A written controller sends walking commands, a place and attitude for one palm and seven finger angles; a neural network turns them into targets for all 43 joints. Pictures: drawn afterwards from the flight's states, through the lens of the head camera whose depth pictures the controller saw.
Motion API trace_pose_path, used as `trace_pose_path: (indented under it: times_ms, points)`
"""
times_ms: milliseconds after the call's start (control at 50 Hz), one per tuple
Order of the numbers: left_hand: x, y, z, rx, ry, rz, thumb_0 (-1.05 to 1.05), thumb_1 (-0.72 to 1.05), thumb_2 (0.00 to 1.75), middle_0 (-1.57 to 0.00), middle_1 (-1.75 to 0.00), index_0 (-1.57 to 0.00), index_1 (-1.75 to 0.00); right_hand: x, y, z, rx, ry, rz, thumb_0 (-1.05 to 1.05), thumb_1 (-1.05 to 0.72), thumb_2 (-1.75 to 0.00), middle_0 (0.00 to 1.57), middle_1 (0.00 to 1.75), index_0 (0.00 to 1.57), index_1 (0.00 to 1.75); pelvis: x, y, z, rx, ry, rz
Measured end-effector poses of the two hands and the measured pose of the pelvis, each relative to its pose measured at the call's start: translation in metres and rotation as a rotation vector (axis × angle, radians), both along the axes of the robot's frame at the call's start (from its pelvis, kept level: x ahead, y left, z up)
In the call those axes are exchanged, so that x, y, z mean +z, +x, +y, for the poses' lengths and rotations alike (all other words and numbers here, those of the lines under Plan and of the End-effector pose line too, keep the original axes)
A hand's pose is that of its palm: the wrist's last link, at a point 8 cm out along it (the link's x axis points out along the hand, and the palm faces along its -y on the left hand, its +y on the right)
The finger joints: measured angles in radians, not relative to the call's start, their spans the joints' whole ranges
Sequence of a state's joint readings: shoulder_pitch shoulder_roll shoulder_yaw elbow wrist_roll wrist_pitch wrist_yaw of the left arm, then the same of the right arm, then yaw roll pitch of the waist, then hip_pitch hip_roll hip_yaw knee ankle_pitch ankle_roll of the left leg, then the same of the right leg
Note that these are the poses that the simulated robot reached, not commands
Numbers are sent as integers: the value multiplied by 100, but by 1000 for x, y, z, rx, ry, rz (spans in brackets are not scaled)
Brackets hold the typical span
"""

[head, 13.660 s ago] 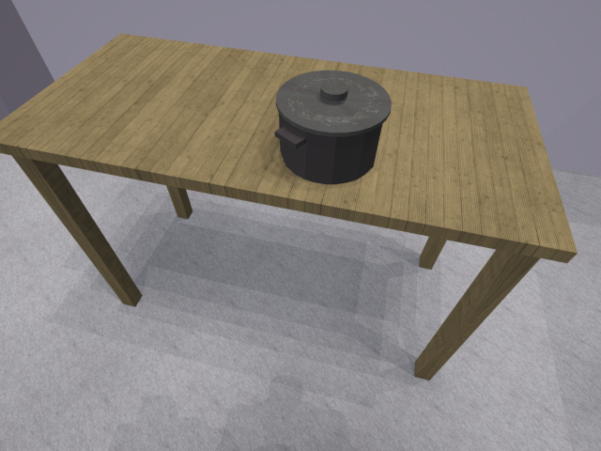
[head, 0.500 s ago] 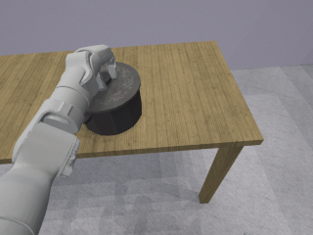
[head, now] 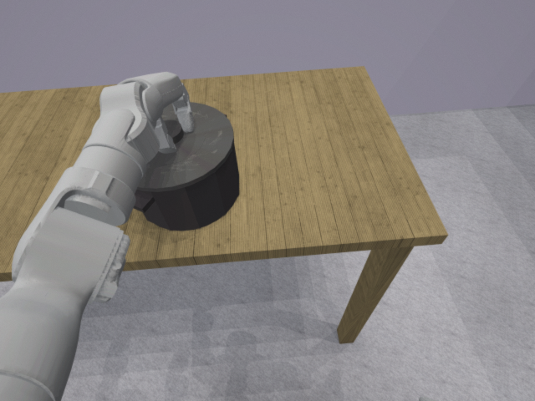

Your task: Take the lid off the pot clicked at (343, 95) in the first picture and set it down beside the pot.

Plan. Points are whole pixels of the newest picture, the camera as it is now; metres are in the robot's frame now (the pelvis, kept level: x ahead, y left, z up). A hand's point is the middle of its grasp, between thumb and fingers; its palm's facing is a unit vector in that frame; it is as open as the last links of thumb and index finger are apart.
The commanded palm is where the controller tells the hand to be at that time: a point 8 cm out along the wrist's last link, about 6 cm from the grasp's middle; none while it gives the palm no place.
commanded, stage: lift the lid straight up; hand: left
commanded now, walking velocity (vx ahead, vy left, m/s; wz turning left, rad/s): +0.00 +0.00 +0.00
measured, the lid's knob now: (167, 132) +0.50 +0.14 +0.14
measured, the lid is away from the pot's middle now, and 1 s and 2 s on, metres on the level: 0.00 0.01 0.03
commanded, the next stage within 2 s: move the lid sideways beside the pot in 1.70 s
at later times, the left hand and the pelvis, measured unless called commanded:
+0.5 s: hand (146, 104) +0.48 +0.14 +0.21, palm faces -0.31 -0.09 -0.95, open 7.5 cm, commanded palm +0.47 +0.14 +0.28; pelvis +0.00 +0.00 +0.00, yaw +1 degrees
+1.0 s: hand (150, 76) +0.47 +0.12 +0.25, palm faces -0.26 -0.08 -0.96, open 7.4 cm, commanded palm +0.47 +0.13 +0.32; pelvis -0.01 +0.00 +0.00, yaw +1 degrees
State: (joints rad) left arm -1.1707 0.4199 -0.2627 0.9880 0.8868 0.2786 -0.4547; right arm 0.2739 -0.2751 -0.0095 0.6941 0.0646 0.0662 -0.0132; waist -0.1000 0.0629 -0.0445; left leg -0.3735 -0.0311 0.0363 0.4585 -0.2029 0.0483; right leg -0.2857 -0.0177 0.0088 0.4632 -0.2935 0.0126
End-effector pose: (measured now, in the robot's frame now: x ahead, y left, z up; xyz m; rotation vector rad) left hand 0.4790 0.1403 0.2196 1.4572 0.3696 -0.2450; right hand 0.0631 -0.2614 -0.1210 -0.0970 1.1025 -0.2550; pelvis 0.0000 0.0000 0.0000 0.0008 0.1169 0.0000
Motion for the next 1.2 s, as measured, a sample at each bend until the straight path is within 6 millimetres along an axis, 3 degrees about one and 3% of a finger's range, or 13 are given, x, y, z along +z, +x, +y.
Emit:
trace_pose_path:
  times_ms: [480, 720, 920, 1200]
  points:
    - [44, -4, 8, 20, 14, -64, 2, 19, 75, -62, -97, -72, -100, 5, 22, 2, 46, 2, -65, 1, -90, -90, 20, 30, 20, 30, 1, 1, 1, 12, 2, -12]
    - [66, -16, -2, 4, 43, -103, 2, 19, 75, -61, -97, -72, -100, 4, 29, 8, 80, 16, -95, 1, -90, -90, 20, 30, 20, 30, 1, -8, 1, 22, 3, -23]
    - [86, -16, -12, 42, 50, -121, 3, 19, 76, -61, -97, -72, -100, 0, 16, 9, 70, 26, -78, 1, -90, -90, 20, 30, 20, 30, 1, -13, -1, 18, 5, -20]
    - [105, -1, -12, 75, 36, -145, 3, 19, 76, -62, -97, -73, -100, 1, -12, -7, 18, -22, -24, 1, -90, -90, 20, 30, 20, 30, 1, -8, -4, 6, 4, -3]
